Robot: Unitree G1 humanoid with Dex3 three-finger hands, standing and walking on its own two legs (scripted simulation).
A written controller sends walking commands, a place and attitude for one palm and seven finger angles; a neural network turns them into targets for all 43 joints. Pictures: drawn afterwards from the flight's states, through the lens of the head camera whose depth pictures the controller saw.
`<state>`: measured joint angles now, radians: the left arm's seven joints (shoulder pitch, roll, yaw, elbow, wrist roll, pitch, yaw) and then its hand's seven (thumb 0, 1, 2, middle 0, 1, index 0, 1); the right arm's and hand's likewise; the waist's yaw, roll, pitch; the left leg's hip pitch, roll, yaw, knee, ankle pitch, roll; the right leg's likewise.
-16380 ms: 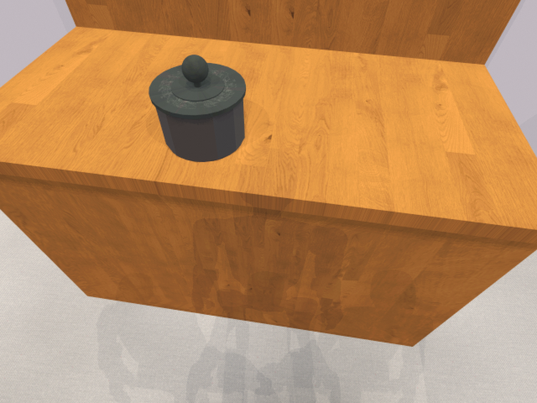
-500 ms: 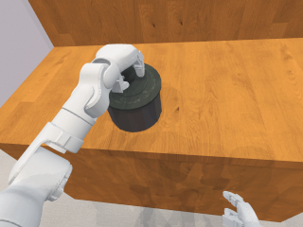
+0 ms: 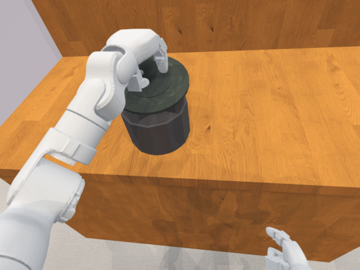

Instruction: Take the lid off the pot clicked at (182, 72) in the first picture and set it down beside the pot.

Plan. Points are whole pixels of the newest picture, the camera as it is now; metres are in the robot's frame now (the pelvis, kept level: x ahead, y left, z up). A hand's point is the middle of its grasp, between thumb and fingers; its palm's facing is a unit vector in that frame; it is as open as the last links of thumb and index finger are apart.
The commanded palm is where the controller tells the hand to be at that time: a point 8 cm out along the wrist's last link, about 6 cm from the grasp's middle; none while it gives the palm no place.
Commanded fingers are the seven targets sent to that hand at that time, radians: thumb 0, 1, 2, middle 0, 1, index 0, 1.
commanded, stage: lift the lid straight up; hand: left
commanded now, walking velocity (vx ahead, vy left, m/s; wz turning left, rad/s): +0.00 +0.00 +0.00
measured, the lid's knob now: (146, 69) +0.47 +0.08 +0.22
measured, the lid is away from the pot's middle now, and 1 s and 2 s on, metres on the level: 0.00 0.03 0.10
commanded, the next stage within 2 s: move the lid sideways beside the pot in 1.08 s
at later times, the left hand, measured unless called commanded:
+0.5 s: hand (132, 52) +0.44 +0.08 +0.28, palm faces -0.04 +0.01 -1.00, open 7.3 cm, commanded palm +0.41 +0.09 +0.36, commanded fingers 0.00 0.46 1.27 -0.95 -0.73 -1.00 -0.77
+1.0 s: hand (135, 28) +0.46 +0.07 +0.31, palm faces -0.02 +0.00 -1.00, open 7.3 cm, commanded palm +0.42 +0.09 +0.39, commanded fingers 0.00 0.46 1.27 -0.95 -0.73 -1.00 -0.77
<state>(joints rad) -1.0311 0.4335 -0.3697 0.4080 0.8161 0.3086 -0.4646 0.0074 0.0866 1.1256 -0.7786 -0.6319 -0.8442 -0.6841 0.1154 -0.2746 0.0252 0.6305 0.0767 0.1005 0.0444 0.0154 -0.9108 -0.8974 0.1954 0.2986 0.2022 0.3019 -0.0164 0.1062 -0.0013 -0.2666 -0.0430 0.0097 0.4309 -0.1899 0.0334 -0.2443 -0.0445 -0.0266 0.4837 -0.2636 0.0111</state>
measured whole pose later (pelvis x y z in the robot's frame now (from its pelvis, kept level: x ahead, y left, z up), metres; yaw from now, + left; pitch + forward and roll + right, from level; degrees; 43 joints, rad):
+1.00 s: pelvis +0.00 +0.01 +0.00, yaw +0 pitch +3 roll +1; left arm -1.31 0.44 -0.35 0.57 0.85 0.35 -0.53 0.01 0.08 1.13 -0.78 -0.63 -0.85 -0.69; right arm 0.14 -0.28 0.04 0.65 0.08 0.05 0.02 0.02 -0.91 -0.90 0.20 0.30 0.20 0.30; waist -0.02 0.10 -0.02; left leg -0.28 -0.05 0.02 0.40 -0.17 0.04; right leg -0.27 -0.05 -0.02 0.47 -0.25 0.02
